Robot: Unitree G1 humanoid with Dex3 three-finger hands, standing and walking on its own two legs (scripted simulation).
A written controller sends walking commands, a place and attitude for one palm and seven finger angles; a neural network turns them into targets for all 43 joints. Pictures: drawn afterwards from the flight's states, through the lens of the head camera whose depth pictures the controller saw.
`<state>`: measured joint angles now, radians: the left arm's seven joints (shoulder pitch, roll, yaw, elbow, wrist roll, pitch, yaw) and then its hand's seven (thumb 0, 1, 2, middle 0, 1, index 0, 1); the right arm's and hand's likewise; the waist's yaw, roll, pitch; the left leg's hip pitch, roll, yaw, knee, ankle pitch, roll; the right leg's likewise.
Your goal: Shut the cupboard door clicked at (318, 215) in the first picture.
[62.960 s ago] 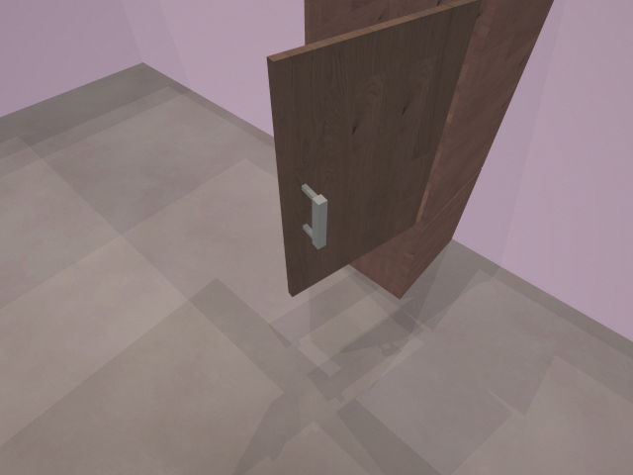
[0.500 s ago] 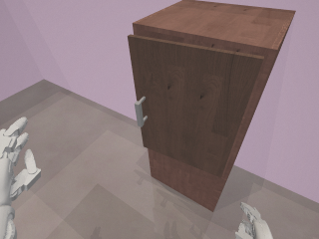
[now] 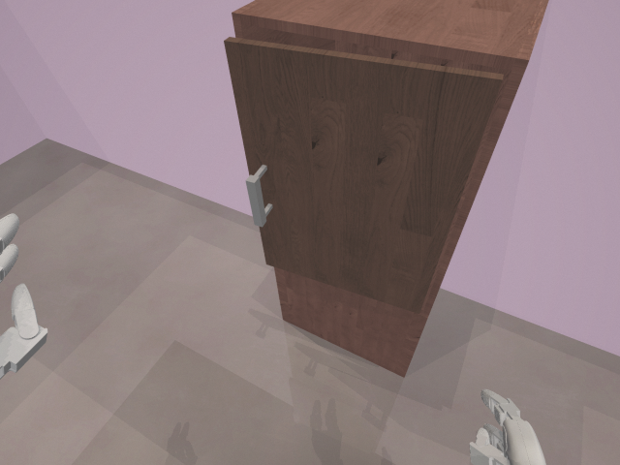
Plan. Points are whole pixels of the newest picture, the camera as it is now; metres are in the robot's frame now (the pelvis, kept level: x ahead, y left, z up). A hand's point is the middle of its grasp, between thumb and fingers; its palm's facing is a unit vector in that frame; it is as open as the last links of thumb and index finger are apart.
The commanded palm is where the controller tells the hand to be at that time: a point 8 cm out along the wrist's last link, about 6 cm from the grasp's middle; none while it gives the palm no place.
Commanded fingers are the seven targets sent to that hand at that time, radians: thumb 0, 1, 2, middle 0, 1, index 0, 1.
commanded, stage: step back with the hand held close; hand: left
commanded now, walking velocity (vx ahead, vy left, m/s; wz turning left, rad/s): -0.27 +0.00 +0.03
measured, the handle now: (261, 196) +0.64 +0.15 -0.05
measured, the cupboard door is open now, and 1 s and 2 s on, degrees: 6 6 6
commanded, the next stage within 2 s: stop stepping back and stand still in 1.22 s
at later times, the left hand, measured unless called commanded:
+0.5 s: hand out of the picture +0.12 +0.28 +0.17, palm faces +0.51 -0.75 -0.43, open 7.4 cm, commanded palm +0.06 +0.30 +0.18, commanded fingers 0.00 0.90 0.90 -0.20 -0.30 -0.20 -0.30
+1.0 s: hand out of the picture +0.04 +0.27 +0.17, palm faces +0.52 -0.75 -0.41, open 7.4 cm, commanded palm -0.02 +0.31 +0.18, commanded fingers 0.00 0.90 0.90 -0.20 -0.30 -0.20 -0.30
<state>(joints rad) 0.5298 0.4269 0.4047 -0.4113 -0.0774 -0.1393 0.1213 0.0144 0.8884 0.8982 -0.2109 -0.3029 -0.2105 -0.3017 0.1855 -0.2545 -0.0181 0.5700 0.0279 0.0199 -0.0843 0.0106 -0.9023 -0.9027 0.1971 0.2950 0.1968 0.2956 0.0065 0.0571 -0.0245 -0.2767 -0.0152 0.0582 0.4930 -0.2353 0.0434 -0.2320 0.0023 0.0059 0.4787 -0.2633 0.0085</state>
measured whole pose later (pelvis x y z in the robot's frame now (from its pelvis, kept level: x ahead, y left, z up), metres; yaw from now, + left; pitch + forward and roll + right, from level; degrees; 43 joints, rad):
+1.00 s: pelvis -0.13 +0.00 -0.02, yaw +5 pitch +1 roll -3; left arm 0.53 0.42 0.42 -0.53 -0.05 -0.28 0.16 0.01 0.89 0.90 -0.21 -0.30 -0.21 -0.30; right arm 0.19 -0.21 -0.01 0.65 0.00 -0.11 -0.07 0.01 -0.90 -0.90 0.20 0.30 0.20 0.30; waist 0.02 0.00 -0.01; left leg -0.53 0.03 0.05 0.59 -0.19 0.00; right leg -0.28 0.08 0.06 0.60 -0.32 0.00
